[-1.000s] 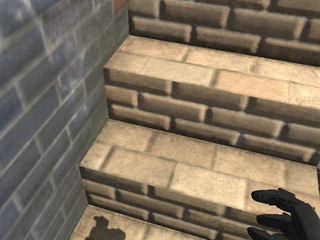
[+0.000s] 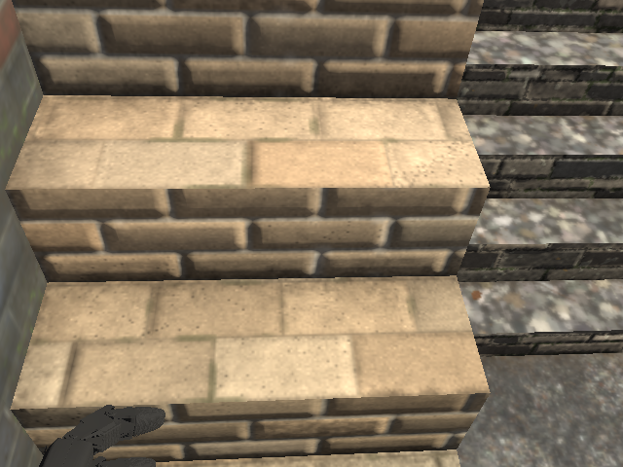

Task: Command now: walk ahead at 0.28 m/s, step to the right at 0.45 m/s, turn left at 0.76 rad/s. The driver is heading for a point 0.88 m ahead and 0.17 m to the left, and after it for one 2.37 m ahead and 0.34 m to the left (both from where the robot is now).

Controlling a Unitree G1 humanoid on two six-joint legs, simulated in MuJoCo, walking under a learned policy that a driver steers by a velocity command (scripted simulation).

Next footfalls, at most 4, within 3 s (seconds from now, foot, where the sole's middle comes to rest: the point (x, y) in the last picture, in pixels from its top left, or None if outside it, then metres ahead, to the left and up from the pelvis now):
0.04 right None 0.09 -0.14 -0.77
0.40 left None -0.08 0.11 -0.79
0.70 right None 0.11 -0.02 -0.77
0.96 left None -0.07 0.18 -0.77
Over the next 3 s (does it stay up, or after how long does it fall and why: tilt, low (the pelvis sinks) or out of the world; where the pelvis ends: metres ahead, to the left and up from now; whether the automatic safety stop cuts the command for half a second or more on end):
stays up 0.25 0.02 0.20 its command is cut before an obstacle after 0.3 s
